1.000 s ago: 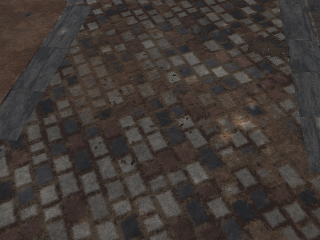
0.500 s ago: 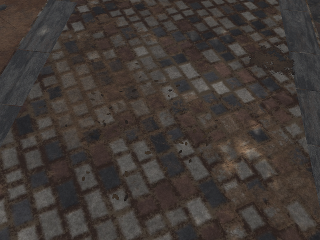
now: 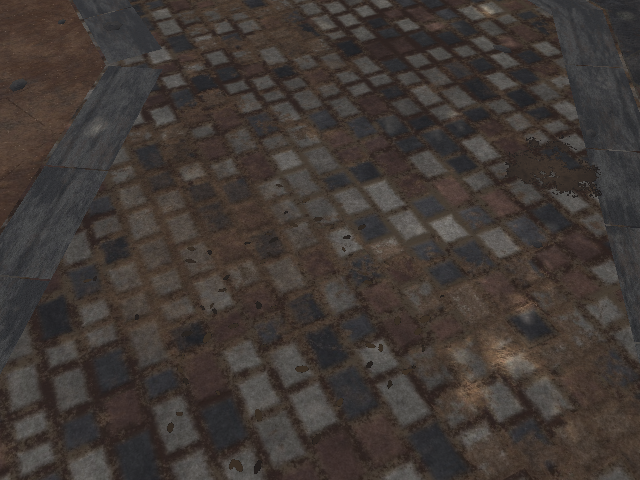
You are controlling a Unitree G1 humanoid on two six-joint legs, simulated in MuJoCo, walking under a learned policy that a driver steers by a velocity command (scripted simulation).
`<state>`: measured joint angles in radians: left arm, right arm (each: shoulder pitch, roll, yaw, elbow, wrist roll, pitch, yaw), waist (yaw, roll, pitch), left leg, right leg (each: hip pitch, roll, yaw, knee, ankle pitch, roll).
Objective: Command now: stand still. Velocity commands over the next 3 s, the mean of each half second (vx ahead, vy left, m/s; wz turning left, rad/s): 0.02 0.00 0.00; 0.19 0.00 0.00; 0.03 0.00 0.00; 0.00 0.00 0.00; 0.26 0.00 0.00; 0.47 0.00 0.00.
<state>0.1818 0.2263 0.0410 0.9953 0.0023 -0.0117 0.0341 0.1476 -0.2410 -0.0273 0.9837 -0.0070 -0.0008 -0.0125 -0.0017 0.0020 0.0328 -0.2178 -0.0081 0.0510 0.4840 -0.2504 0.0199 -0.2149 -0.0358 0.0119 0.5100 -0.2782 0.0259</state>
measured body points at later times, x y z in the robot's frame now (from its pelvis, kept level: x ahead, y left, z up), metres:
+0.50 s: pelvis +0.01 +0.00 +0.00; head +0.01 +0.00 +0.45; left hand +0.05 +0.26 -0.15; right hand +0.06 -0.26 -0.15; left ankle +0.01 +0.11 -0.74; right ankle +0.00 -0.13 -0.74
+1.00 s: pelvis +0.10 -0.05 +0.00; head +0.13 -0.06 +0.45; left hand +0.08 +0.19 -0.15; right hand +0.24 -0.30 -0.14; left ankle +0.18 +0.08 -0.72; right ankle +0.04 -0.14 -0.74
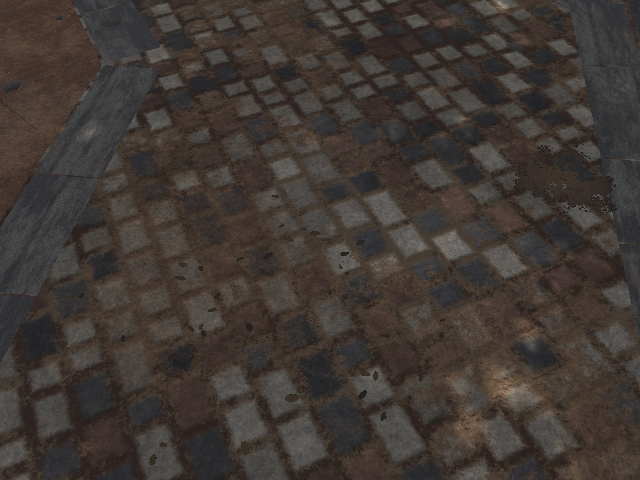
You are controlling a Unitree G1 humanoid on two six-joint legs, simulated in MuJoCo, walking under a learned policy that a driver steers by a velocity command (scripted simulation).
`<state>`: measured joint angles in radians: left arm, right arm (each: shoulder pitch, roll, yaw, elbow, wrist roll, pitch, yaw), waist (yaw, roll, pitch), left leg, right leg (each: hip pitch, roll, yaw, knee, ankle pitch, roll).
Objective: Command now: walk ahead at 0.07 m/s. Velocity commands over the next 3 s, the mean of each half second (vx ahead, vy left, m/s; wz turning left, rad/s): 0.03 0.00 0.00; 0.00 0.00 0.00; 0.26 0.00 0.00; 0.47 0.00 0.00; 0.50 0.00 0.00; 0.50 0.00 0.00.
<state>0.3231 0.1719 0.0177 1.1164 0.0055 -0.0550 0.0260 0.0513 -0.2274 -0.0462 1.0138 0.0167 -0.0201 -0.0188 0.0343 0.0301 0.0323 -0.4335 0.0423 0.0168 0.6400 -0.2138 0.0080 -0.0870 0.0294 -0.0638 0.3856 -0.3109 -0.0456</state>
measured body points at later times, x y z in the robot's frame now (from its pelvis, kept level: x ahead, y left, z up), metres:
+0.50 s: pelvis +0.03 +0.02 -0.01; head +0.05 +0.02 +0.44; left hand +0.02 +0.27 -0.17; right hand +0.13 -0.22 -0.16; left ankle +0.08 +0.13 -0.74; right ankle -0.07 -0.09 -0.74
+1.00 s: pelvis +0.01 +0.02 -0.01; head +0.03 +0.02 +0.44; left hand -0.04 +0.24 -0.16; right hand +0.09 -0.22 -0.16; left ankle +0.08 +0.13 -0.74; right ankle -0.07 -0.09 -0.74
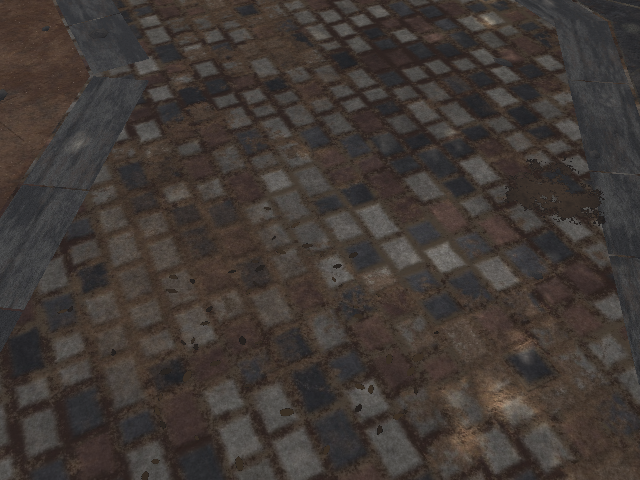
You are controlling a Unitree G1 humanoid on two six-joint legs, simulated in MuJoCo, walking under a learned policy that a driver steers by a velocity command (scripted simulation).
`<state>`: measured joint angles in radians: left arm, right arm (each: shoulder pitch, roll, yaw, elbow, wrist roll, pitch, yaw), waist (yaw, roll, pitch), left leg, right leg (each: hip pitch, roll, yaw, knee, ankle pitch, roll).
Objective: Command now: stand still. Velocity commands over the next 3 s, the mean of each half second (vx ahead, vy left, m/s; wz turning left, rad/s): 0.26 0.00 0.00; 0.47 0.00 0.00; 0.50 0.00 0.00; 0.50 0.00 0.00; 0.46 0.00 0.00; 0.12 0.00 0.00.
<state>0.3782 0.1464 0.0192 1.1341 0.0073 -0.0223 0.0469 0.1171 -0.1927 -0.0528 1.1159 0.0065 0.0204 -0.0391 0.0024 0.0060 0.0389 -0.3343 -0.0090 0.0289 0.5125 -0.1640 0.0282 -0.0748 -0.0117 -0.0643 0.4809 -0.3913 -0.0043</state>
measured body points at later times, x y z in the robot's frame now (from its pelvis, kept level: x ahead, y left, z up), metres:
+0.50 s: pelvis +0.13 +0.05 +0.01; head +0.13 +0.06 +0.46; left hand +0.20 +0.31 -0.13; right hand +0.12 -0.20 -0.14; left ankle +0.10 +0.13 -0.73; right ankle +0.10 -0.10 -0.63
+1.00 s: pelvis +0.41 -0.03 +0.00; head +0.44 -0.04 +0.45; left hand +0.49 +0.23 -0.13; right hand +0.45 -0.30 -0.14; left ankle +0.34 +0.13 -0.63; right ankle +0.47 -0.11 -0.73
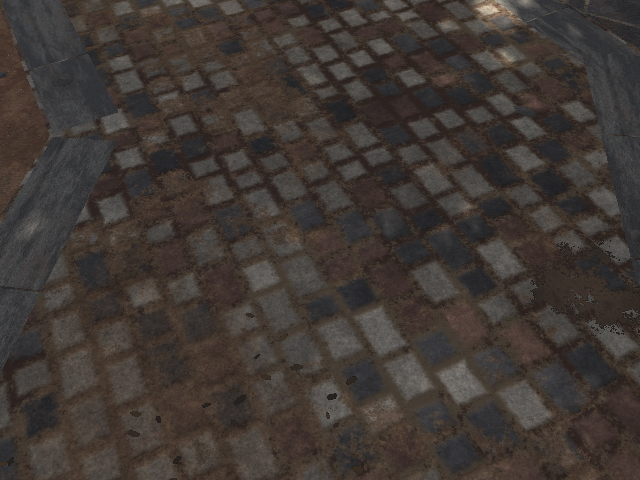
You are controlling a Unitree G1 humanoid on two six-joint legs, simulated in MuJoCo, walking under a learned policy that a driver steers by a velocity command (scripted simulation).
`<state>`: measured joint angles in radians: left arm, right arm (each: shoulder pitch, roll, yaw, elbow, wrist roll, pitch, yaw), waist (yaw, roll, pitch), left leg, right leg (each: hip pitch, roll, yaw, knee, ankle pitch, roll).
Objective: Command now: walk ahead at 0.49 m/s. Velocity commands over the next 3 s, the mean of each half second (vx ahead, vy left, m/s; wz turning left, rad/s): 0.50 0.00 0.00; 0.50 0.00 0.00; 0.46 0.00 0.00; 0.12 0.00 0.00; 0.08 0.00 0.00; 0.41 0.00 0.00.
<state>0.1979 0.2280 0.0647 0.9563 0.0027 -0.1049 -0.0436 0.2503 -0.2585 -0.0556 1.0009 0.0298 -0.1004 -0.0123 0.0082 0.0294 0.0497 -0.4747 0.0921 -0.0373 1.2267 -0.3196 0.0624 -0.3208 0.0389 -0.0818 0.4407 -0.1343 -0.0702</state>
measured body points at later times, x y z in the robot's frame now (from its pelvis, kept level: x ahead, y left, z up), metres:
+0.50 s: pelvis +0.29 +0.07 -0.01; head +0.32 +0.08 +0.44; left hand +0.30 +0.33 -0.16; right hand +0.42 -0.20 -0.12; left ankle +0.37 +0.16 -0.74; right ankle +0.15 -0.08 -0.64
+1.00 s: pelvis +0.58 +0.02 -0.02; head +0.62 +0.02 +0.43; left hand +0.78 +0.26 -0.12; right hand +0.54 -0.25 -0.16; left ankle +0.39 +0.16 -0.70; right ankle +0.70 -0.07 -0.74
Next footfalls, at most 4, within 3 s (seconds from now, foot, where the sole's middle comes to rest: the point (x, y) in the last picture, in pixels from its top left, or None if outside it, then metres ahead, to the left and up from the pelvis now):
0.40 left None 0.41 0.16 -0.77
0.96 right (378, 358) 0.74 -0.08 -0.77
1.50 left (280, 255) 1.04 0.16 -0.77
1.84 right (375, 263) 1.01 -0.08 -0.77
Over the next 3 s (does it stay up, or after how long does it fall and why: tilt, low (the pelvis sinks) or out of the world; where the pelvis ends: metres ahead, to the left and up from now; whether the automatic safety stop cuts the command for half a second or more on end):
stays up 1.22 0.04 -0.02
